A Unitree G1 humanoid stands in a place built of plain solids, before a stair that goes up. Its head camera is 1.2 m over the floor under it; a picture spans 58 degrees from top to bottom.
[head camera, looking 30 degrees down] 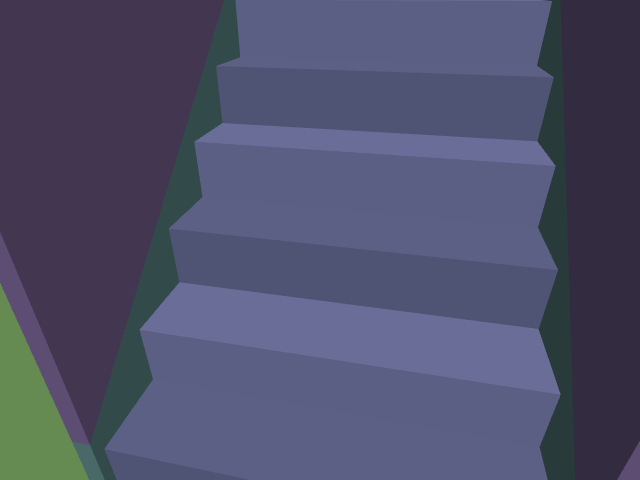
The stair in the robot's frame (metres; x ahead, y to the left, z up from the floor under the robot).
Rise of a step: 0.20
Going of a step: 0.23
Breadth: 1.08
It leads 12 degrees to the right of straight ahead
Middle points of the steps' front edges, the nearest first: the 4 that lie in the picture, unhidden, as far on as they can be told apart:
0.80 -0.03 0.39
1.02 -0.08 0.59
1.25 -0.12 0.78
1.47 -0.17 0.98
